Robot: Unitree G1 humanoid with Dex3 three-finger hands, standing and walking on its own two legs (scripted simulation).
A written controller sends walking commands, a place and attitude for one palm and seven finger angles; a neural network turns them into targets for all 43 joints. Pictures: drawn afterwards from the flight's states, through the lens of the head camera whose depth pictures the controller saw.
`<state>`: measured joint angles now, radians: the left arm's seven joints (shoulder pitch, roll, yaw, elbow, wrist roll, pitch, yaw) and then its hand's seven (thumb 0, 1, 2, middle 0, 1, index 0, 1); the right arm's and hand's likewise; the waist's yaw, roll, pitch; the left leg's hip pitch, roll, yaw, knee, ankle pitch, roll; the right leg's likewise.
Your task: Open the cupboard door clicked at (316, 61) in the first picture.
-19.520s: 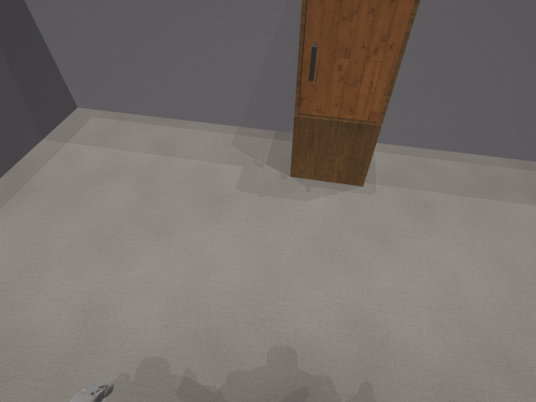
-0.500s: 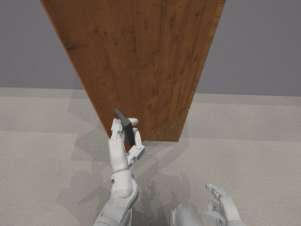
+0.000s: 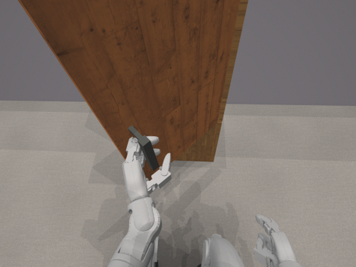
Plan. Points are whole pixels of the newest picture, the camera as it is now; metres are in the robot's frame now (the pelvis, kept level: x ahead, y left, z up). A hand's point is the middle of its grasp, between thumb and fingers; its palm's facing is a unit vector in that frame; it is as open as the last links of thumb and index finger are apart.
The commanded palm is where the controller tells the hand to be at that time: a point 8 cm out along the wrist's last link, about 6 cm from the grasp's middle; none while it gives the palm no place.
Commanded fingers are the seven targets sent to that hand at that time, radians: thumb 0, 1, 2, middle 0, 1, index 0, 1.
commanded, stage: open thumb and fingers to let go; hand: left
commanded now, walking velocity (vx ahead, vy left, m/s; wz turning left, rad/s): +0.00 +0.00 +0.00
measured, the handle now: (144, 149) +0.37 +0.08 +0.03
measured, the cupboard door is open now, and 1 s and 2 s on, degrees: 46 48 48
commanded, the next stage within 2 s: slide the hand sideways off the handle in 0.56 s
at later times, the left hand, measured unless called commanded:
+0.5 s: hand (160, 169) +0.32 +0.05 +0.02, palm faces +0.21 -0.98 -0.04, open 14.7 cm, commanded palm +0.28 +0.09 +0.01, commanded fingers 0.00 -0.50 0.30 -0.16 -0.35 -0.16 -0.35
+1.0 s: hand (157, 185) +0.29 +0.05 +0.03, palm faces -0.13 -0.99 +0.06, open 16.4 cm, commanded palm +0.26 +0.10 +0.01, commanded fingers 0.00 -0.50 0.30 -0.15 -0.30 -0.15 -0.30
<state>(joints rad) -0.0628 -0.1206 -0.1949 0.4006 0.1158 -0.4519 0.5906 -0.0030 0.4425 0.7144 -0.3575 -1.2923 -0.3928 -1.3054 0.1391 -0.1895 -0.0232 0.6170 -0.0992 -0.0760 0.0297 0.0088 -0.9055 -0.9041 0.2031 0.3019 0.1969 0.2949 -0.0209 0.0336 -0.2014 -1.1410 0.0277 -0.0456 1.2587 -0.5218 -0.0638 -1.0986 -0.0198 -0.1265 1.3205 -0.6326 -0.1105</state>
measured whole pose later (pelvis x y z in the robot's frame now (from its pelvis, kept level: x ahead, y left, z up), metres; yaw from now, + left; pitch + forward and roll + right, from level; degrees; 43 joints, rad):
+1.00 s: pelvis -0.01 +0.06 -0.01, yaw -3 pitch +22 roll +0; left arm 0.02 -0.09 -0.30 0.30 0.04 -0.48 0.25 -0.01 -0.50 0.30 -0.13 -0.32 -0.13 -0.33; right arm 0.21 -0.22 -0.02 0.49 -0.04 0.01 0.06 0.01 -0.90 -0.90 0.20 0.30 0.20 0.30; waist -0.01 0.05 -0.19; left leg -1.17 0.01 0.01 1.33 -0.55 0.01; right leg -1.12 -0.03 -0.05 1.35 -0.61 -0.03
